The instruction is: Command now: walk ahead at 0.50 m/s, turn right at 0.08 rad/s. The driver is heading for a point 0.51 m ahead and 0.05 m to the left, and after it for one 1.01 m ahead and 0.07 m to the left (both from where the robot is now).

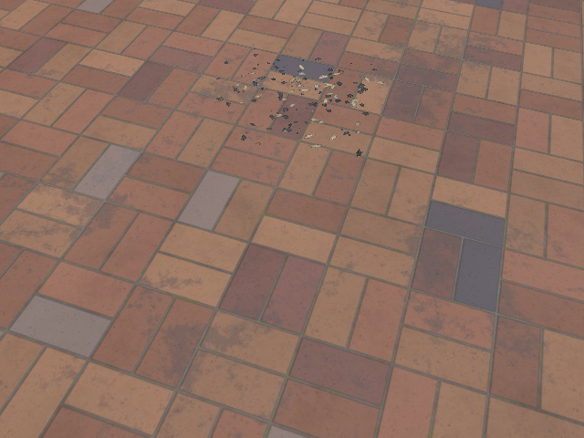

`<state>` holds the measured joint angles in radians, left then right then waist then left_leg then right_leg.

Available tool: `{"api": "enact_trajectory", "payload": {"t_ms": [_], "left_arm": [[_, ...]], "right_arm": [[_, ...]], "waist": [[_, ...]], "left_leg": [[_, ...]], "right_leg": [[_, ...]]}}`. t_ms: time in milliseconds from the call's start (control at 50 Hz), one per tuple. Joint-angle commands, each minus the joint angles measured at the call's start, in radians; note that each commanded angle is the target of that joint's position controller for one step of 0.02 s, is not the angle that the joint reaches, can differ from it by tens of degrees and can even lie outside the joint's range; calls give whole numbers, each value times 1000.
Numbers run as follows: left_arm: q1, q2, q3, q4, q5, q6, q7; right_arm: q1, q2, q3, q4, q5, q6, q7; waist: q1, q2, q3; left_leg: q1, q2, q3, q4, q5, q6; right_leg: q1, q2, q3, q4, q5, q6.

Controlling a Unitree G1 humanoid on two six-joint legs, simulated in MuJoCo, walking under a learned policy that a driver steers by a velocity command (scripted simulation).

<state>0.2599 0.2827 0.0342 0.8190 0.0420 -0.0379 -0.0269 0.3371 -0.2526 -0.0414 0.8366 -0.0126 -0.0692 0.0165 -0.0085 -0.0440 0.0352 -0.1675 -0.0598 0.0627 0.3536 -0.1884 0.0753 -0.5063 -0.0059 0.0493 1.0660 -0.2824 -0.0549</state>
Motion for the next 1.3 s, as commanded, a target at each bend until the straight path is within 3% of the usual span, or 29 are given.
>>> {"api": "enact_trajectory", "payload": {"t_ms": [20,100,200,240,280,300,320,340,360,380,420,460,520,620,720,780,820,840,860,880,900,920,940,980,1020,1080,1180,1260,1300], "left_arm": [[-21,44,3,-57,3,-1,-9],[-189,7,-20,-100,-7,-7,-17],[-283,29,-19,-124,-11,-12,-10],[-246,45,-11,-113,-7,-18,-3],[-14,80,11,-31,6,-36,12],[167,150,32,4,27,-43,25],[213,243,60,16,26,-33,32],[166,186,52,14,-18,-22,27],[81,135,39,9,-27,-23,25],[35,89,28,10,-23,-30,21],[-1,42,15,24,-22,-45,28],[26,48,17,44,-24,-64,29],[59,67,24,70,-27,-77,30],[99,57,19,98,-27,-77,32],[181,71,20,143,-22,-68,48],[169,97,25,149,-16,-55,58],[153,126,34,145,-12,-39,62],[143,134,36,135,-17,-32,61],[139,102,27,99,-19,-35,56],[160,20,16,39,-37,-45,34],[61,94,27,30,-20,-56,30],[22,72,20,17,-36,-68,25],[38,62,18,32,-38,-73,27],[72,37,13,51,-6,-38,23],[79,26,14,55,4,-8,14],[-19,22,16,24,0,4,5],[-196,13,11,-30,-13,1,-1],[-299,11,4,-63,-17,-6,-3],[-312,19,6,-76,-17,-12,-3]], "right_arm": [[30,-114,-24,-21,8,-24,2],[83,-117,-23,18,11,-23,4],[142,-138,-25,62,1,-15,-7],[129,-149,-27,71,-3,-9,-14],[119,-144,-23,79,1,-1,-17],[102,-113,-11,45,6,-4,-16],[208,-13,10,17,31,-4,-10],[140,-136,-22,33,0,6,-21],[74,-127,-24,13,1,1,-16],[41,-103,-17,9,4,-3,-10],[63,-78,-14,32,-11,20,0],[65,-60,-14,39,-17,41,11],[-30,-56,-18,12,-16,53,21],[-189,-35,-8,-39,-12,49,28],[-330,-26,6,-102,-19,43,38],[-298,-41,-2,-106,-23,43,35],[-156,-71,-20,-68,-28,40,27],[-8,-101,-39,-23,-36,33,21],[138,-195,-72,7,-45,31,5],[81,-278,-93,-13,-22,43,0],[72,-248,-89,-11,5,54,-4],[15,-196,-74,-5,4,52,-12],[-17,-136,-58,3,0,46,-12],[-68,-90,-39,10,4,25,-16],[-36,-95,-37,32,9,1,-12],[16,-123,-42,57,12,-9,-10],[87,-111,-32,87,9,-10,-12],[144,-110,-25,118,-2,-10,-23],[148,-120,-25,131,-8,-9,-31]], "waist": [[14,121,20],[-26,123,31],[-45,122,39],[-16,126,23],[85,89,-102],[156,7,-226],[108,-229,-333],[111,-74,-269],[75,-42,-136],[52,-13,-76],[1,-29,-32],[-13,-25,-30],[-8,-11,18],[20,-4,55],[63,-7,77],[31,-33,39],[-33,-50,-52],[-101,-23,-133],[-156,80,-238],[-79,329,-313],[-109,120,-266],[-77,76,-145],[-31,6,-59],[28,28,-28],[39,48,-28],[19,70,12],[-37,100,36],[-70,107,56],[-60,110,65]], "left_leg": [[42,255,-212,-224,244,141],[51,210,-121,-219,337,108],[160,269,-132,-162,433,96],[203,283,-127,-81,581,83],[157,231,-71,198,701,50],[-23,188,-35,470,437,29],[-368,5,23,823,-258,-13],[-464,33,-102,902,-319,1],[-489,77,-119,889,-236,8],[-462,109,-117,837,-176,6],[-373,137,-117,761,-135,-13],[-350,132,-113,747,-102,-27],[-446,149,-117,696,6,-44],[-495,142,-71,491,173,-53],[-484,119,24,312,167,-7],[-392,56,79,266,39,50],[-223,-17,106,239,-55,100],[-19,-33,75,161,-26,135],[232,156,-182,122,-110,201],[490,422,-771,-27,-59,367],[450,408,-707,-67,3,346],[325,388,-560,-73,79,312],[181,345,-463,-99,207,261],[45,260,-317,-136,308,202],[22,230,-263,-159,383,193],[43,208,-217,-198,393,170],[132,187,-175,-202,431,112],[231,217,-175,-185,479,114],[281,247,-180,-158,546,118]], "right_leg": [[-121,-62,-29,-85,97,26],[-73,-58,-88,-342,243,41],[-21,-31,-106,-481,224,8],[52,-3,-112,-526,145,-22],[357,35,-120,-619,144,-72],[610,-155,85,-635,57,-129],[840,-425,552,-729,-5,-263],[769,-393,590,-771,-10,-252],[651,-347,430,-785,46,-229],[547,-300,328,-819,147,-204],[417,-232,178,-876,218,-144],[382,-224,116,-914,272,-139],[383,-219,30,-972,254,-132],[423,-190,-107,-976,350,-104],[561,-226,-186,-911,529,-89],[638,-243,-235,-764,885,-69],[642,-246,-263,-512,1089,-60],[548,-229,-281,-294,981,-41],[322,-191,-287,21,608,-11],[-110,58,-201,382,-232,44],[-213,-4,-22,398,-163,29],[-224,-54,-20,340,-73,22],[-160,-85,-26,236,-35,22],[-35,-115,-23,119,-20,37],[-14,-110,-45,62,-2,49],[-99,-122,-67,-56,109,66],[-150,-101,-93,-294,275,66],[-147,-63,-115,-426,295,36],[-129,-47,-113,-472,245,10]]}}
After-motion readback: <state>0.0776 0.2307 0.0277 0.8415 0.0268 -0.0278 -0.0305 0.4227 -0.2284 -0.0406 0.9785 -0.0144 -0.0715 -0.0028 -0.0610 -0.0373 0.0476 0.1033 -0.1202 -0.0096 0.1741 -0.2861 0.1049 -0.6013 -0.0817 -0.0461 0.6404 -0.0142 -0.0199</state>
